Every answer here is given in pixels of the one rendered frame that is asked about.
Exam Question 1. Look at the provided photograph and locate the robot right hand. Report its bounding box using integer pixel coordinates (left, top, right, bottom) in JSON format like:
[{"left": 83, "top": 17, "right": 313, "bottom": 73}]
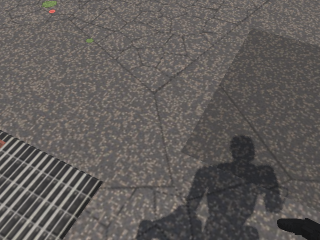
[{"left": 277, "top": 218, "right": 320, "bottom": 240}]

